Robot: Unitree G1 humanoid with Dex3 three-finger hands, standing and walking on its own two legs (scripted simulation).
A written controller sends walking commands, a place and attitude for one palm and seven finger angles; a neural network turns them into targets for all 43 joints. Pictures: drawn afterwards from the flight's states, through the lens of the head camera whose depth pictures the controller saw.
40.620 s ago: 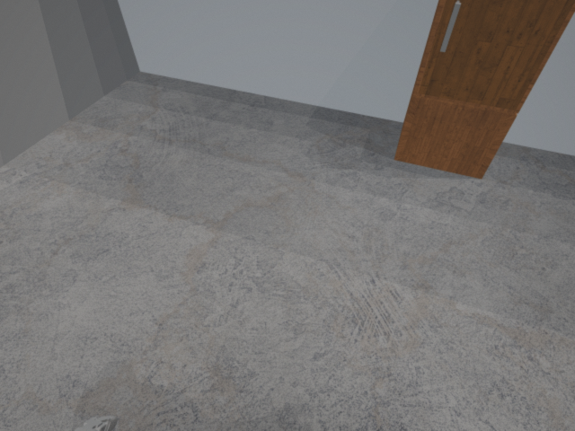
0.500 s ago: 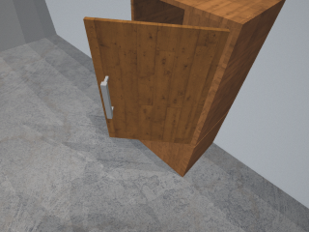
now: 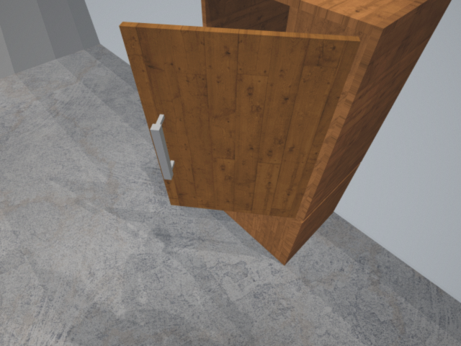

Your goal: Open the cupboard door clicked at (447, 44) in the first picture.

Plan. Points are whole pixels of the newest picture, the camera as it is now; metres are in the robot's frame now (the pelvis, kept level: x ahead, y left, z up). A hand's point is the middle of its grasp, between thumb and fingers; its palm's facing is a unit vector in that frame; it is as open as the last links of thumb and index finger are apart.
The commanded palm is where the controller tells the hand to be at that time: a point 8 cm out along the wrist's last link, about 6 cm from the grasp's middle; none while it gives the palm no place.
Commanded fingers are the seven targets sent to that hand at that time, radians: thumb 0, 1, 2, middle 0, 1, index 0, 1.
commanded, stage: come to a stop and stand still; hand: left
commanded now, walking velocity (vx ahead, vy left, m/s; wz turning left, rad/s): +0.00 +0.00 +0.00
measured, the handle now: (165, 148) +0.55 +0.21 -0.03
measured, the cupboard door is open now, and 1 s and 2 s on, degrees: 39 39 39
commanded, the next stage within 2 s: look again from close up in 0.64 s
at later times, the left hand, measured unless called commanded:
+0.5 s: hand out of the picture -0.03 +0.16 -0.16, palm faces +0.02 -0.97 -0.24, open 7.4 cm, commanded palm none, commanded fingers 0.00 0.90 0.90 -0.20 -0.30 -0.20 -0.30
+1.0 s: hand out of the picture -0.03 +0.14 -0.16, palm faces +0.02 -0.98 -0.21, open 7.3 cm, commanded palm none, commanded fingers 0.00 0.90 0.90 -0.20 -0.30 -0.20 -0.30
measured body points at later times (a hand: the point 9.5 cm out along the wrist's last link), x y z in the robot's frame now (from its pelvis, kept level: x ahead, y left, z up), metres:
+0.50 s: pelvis -0.05 -0.03 +0.01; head -0.05 -0.06 +0.46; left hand -0.03 +0.21 -0.14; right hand -0.05 -0.26 -0.16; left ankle -0.05 +0.09 -0.73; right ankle +0.01 -0.11 -0.73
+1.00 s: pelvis -0.03 -0.03 +0.01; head -0.01 -0.05 +0.46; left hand -0.03 +0.19 -0.15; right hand -0.06 -0.23 -0.16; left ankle -0.05 +0.09 -0.73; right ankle +0.01 -0.11 -0.73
